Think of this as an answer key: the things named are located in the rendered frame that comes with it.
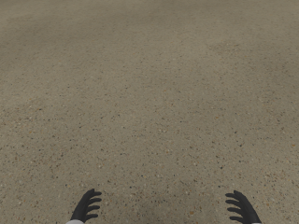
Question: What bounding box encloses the right robot hand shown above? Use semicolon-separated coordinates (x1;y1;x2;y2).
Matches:
225;190;262;224

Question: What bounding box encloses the left robot hand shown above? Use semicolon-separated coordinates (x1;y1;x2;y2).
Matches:
70;189;102;223

